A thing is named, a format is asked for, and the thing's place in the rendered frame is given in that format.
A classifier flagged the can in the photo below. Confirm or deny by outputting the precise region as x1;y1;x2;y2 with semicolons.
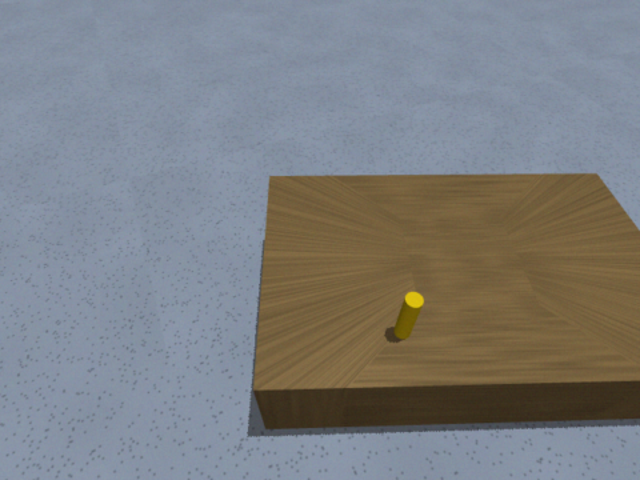
394;292;424;339

